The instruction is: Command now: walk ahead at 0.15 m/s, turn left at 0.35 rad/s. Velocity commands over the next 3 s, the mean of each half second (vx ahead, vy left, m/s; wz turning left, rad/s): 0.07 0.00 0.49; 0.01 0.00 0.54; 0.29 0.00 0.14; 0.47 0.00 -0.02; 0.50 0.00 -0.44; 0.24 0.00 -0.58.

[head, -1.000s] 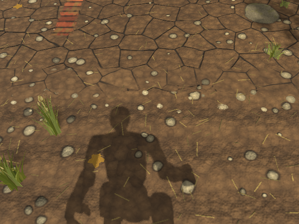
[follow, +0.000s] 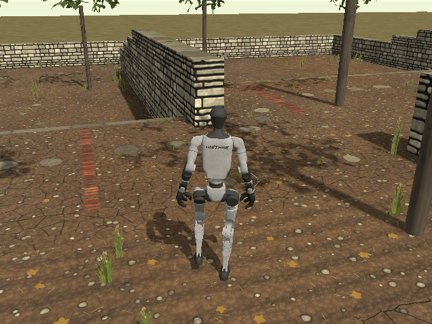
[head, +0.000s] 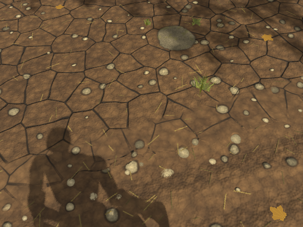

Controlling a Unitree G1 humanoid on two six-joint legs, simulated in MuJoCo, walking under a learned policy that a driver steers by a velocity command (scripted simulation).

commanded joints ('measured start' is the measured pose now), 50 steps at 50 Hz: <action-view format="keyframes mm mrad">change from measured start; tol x16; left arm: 1 -19 125 27 -50 -2 -7 13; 50 -31 221 66 -161 16 66 -4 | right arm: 1 18 -20 0 -54 -4 1 9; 11 194 -273 -81 -81 29 -14 -15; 16 -37 -123 -41 -133 19 29 -28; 50 -76 -99 -25 -166 27 67 12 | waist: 1 -5 -143 -78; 8 -19 -102 -101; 11 -59 245 -327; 14 -7 -3 -88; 32 44 88 -125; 34 10 -282 -76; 37 -65 -114 -53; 50 43 -245 -118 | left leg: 1 118 0 36 -120 85 6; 8 245 -57 76 -370 -24 89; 10 557 233 -333 -453 766 226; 11 619 354 -554 -515 870 397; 15 338 155 -319 -626 275 265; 32 220 25 -492 -590 -88 113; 34 -30 -245 -150 -216 -311 4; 39 36 -139 -94 269 -199 -33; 50 241 -106 21 -215 -285 -27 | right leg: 1 -15 -256 12 -21 719 -97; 8 55 -292 -2 287 690 -56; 9 -5 -237 -34 469 556 -1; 11 -385 44 77 944 -485 85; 16 -392 -56 164 830 -217 112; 28 -274 4 187 446 -219 106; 32 -27 26 184 65 -113 50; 34 6 -392 652 -179 -264 -92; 40 -32 -239 253 -8 337 -97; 50 50 -292 209 103 523 -126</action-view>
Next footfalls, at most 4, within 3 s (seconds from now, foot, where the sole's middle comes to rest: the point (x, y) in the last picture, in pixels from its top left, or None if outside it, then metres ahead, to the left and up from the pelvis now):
0.18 left None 0.15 0.10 -0.78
0.66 right None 0.15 -0.09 -0.78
1.08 left None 0.01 0.08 -0.78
1.54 right None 0.36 0.06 -0.78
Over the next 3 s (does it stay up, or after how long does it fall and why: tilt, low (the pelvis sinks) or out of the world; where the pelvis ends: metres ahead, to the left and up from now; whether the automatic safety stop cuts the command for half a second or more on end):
stays up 0.79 0.36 -0.01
